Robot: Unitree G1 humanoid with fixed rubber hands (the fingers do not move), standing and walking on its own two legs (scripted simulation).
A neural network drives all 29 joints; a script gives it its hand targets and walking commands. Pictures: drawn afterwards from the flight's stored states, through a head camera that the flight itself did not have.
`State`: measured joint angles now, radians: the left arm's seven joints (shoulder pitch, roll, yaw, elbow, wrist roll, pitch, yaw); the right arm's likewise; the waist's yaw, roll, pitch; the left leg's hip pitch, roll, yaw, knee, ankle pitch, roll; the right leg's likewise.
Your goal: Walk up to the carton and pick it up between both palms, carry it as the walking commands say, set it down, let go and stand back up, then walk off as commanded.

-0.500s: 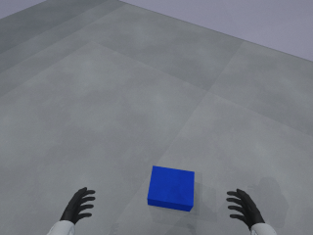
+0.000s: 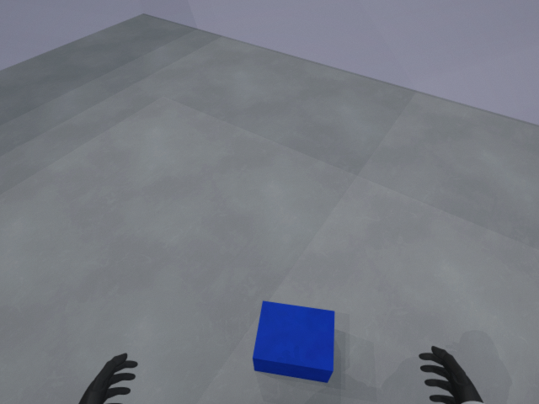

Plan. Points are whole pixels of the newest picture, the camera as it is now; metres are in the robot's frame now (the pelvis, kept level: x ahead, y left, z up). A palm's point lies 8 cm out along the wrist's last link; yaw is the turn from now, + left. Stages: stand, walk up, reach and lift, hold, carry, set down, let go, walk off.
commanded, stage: stand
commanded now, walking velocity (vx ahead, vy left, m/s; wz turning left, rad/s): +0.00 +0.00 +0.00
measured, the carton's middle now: (294, 341) +0.44 -0.06 -0.70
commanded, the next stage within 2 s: walk off in 1.68 s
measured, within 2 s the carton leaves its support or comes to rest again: neither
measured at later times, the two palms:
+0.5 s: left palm out of the picture +0.12 +0.29 -0.09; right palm out of the picture +0.14 -0.30 -0.09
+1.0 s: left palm out of the picture +0.09 +0.30 -0.09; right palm out of the picture +0.11 -0.31 -0.09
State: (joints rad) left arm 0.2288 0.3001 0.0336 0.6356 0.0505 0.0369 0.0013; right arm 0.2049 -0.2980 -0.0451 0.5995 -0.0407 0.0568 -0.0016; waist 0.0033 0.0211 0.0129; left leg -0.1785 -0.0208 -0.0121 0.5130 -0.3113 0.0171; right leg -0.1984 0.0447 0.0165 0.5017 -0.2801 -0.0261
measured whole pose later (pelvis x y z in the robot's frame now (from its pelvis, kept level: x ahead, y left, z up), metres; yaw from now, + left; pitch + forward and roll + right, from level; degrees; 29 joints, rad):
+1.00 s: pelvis +0.00 -0.01 +0.01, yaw +1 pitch -2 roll +0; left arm 0.13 0.37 0.01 1.00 0.02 -0.01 0.01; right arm 0.15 -0.38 0.00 0.96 -0.02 -0.02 -0.02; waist 0.01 0.02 0.01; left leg -0.09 -0.02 -0.03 0.35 -0.23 0.01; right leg -0.11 0.04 0.00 0.35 -0.21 -0.03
